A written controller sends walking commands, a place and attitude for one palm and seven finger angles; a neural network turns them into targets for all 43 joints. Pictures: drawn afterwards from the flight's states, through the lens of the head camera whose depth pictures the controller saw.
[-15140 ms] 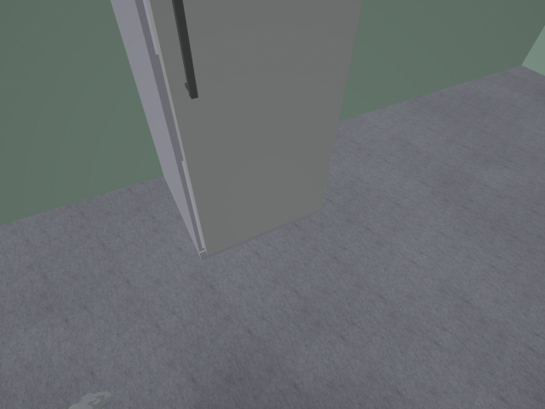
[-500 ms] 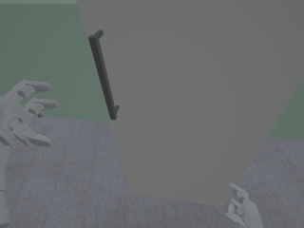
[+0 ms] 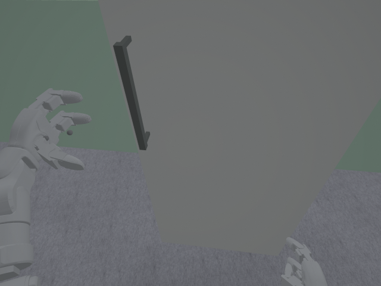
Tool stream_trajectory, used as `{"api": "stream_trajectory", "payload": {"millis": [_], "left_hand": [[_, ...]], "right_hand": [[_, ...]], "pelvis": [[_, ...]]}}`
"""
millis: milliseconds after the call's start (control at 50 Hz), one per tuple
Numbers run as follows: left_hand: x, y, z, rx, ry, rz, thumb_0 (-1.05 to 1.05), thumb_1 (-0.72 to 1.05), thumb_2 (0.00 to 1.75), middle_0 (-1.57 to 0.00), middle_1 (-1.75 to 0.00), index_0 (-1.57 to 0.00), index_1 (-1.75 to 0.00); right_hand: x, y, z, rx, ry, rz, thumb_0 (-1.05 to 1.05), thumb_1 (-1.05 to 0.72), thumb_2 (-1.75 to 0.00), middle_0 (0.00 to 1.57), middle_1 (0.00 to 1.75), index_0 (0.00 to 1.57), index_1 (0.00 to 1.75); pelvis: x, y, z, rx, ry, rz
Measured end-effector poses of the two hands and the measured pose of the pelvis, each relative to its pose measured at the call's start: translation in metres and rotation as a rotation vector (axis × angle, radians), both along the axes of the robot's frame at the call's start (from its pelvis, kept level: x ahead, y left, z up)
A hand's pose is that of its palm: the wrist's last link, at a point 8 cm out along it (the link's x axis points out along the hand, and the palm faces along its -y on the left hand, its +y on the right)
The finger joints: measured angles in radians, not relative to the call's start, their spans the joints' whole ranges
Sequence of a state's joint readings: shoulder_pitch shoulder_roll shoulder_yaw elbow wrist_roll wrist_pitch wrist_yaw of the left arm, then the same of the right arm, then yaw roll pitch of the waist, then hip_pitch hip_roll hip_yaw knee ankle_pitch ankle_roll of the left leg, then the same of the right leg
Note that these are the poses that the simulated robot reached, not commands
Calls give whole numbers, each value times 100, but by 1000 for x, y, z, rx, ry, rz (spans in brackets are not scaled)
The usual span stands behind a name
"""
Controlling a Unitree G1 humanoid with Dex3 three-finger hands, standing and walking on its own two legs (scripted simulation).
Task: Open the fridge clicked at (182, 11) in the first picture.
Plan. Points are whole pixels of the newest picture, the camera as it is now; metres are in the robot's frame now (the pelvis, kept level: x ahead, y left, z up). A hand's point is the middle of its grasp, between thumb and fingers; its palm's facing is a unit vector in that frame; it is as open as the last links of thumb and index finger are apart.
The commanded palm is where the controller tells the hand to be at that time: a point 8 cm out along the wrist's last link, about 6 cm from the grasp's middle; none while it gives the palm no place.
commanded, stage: move the hooked fingers beside the handle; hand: left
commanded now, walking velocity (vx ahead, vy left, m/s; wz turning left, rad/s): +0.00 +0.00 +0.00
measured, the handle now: (136, 100) +0.45 +0.17 +0.18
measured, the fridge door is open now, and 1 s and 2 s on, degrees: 0 0 0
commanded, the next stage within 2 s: feel for the door with the fingertips in 1.92 s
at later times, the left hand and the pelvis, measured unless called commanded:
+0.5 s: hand (84, 123) +0.36 +0.25 +0.19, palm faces +0.03 -1.00 -0.05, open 14.0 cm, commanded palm +0.34 +0.30 +0.20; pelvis +0.00 +0.00 +0.00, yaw +0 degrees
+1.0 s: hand (104, 105) +0.42 +0.23 +0.19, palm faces +0.00 -1.00 -0.03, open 14.0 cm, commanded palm +0.38 +0.28 +0.19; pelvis +0.01 +0.00 +0.00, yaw -1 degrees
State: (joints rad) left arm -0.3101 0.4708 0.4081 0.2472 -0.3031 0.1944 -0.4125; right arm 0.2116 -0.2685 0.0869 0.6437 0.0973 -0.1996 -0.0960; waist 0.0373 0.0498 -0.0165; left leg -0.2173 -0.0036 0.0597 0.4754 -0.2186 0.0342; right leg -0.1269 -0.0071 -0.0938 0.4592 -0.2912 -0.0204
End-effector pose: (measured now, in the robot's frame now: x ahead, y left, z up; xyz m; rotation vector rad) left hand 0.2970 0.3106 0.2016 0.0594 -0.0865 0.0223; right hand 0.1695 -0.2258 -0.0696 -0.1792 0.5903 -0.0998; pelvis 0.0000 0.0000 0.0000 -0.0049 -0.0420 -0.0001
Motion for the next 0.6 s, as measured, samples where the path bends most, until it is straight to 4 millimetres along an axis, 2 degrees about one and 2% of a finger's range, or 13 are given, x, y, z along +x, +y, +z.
{"api": "stream_trajectory", "payload": {"millis": [120,300,460,600], "left_hand": [[13,1,-10,1,68,19,-1,-51,30,-30,-120,-30,-121],[33,-8,3,-17,3,-14,-2,-51,30,-30,-120,-30,-121],[42,-3,-17,-14,101,17,-1,-50,30,-30,-120,-30,-120],[53,-7,-2,-32,10,-3,-2,-51,30,-30,-120,-30,-121]], "right_hand": [[-1,1,-1,-9,19,-4,1,-90,-90,21,30,20,30],[-7,-3,-2,-11,35,-29,1,-90,-90,21,30,20,30],[-17,-13,-7,-24,79,-58,1,-90,-90,21,30,20,30],[-23,-18,-10,-42,112,-69,1,-91,-90,21,30,20,30]], "pelvis": [[-2,2,0,-2,5,5],[2,3,1,0,12,-5],[3,2,1,-1,25,-7],[6,0,1,-2,26,-6]]}}
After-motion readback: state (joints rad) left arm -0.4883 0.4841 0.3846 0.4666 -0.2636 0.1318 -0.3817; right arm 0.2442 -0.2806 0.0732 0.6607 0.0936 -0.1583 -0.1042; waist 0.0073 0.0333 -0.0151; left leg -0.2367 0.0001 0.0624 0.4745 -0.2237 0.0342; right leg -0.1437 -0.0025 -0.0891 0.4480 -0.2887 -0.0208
